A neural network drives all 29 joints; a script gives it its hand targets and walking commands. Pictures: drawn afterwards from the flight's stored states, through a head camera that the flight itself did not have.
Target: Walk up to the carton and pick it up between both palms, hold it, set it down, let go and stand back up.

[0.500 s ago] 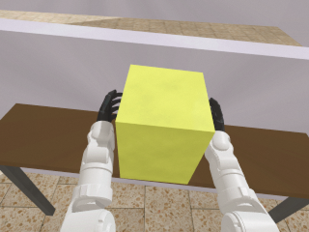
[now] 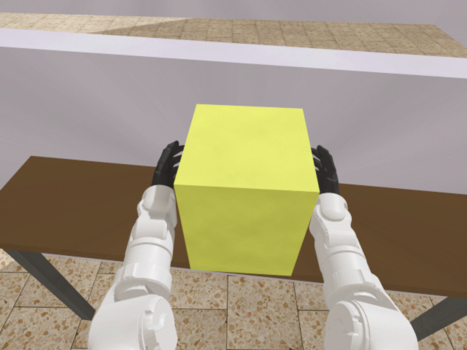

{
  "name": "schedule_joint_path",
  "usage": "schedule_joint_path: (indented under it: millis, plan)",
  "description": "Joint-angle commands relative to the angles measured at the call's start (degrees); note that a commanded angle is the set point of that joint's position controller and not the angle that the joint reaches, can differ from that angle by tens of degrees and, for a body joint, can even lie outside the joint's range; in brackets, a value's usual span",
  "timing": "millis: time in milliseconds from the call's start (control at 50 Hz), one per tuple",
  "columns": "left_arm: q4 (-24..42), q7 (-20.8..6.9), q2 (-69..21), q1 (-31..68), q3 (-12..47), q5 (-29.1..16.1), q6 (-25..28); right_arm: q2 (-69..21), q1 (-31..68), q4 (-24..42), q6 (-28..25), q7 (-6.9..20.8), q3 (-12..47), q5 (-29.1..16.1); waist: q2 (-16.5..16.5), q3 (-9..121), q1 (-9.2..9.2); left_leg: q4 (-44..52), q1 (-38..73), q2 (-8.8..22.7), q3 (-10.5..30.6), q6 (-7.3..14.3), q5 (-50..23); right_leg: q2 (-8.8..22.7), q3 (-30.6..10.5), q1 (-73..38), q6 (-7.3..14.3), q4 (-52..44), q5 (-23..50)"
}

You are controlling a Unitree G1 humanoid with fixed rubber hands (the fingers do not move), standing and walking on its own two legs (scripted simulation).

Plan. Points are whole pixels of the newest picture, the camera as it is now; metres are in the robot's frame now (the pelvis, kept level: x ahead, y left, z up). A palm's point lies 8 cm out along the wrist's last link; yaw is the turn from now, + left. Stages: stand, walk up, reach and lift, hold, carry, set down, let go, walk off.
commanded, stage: set down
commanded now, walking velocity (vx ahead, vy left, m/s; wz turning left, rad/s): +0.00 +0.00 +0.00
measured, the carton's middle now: (244, 191) +0.41 -0.02 +0.06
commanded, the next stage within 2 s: none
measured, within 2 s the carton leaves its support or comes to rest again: rests again in 0.80 s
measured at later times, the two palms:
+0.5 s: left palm (170, 186) +0.41 +0.12 +0.07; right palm (325, 194) +0.39 -0.17 +0.07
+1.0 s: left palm (170, 192) +0.41 +0.12 +0.06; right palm (322, 202) +0.38 -0.17 +0.06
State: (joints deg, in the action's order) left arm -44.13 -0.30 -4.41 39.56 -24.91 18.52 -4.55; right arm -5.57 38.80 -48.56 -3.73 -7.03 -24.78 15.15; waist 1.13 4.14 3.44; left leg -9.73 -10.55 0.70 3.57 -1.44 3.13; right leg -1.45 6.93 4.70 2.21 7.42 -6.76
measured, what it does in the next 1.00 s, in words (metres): stands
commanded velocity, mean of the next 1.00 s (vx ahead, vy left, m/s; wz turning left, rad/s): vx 0.00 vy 0.00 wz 0.00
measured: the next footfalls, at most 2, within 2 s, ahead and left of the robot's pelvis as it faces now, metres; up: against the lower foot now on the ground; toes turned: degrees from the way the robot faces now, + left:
none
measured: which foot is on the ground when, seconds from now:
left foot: down 0.00-1.00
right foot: down 0.00-1.00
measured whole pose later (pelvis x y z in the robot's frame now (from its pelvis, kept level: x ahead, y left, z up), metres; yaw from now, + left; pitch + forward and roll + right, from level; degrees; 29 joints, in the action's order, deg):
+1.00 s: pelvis +0.00 +0.01 +0.00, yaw -1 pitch +12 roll +0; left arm -53.1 0.2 -4.7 43.5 -29.0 22.0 5.4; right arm -7.7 39.9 -47.6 -8.9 -4.2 -34.8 27.3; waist -0.5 5.4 2.5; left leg -7.9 -18.8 0.5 2.2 -0.7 0.8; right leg -1.1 5.6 14.0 1.6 7.0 -4.6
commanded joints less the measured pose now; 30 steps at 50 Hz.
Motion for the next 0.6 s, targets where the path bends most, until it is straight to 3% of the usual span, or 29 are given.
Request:
schedule_joint_path:
  millis: [0, 560, 580]
  plan:
    - [6.6, -5.6, -24.7, 40.3, 15.8, -0.8, 5.2, -23.9, 39.2, 9.1, -4.3, 6.8, 16.6, 2.0, -1.6, 33.9, 0.36, -1.6, 8.0, -1.9, -1.3, 1.9, -14.0, -0.1, -1.2, -16.7, -5.3, 6.6, 37.6]
    - [-0.5, -4.4, -24.1, 42.0, 12.8, 1.5, 11.2, -26.3, 38.8, 5.9, -7.5, 8.2, 11.9, 9.1, -2.2, 40.7, -0.11, -2.7, 6.5, -1.4, -1.6, 1.8, -18.0, -0.2, -1.5, -12.1, -5.1, 7.7, 40.4]
    - [-2.1, -5.0, -23.4, 39.3, 11.2, 2.6, 10.9, -28.1, 36.8, 4.6, -6.5, 8.1, 13.3, 9.0, -1.2, 32.8, -1.09, -1.6, 3.0, -2.0, -1.7, 3.4, -13.8, 1.0, -2.8, -17.1, -5.5, 7.8, 39.9]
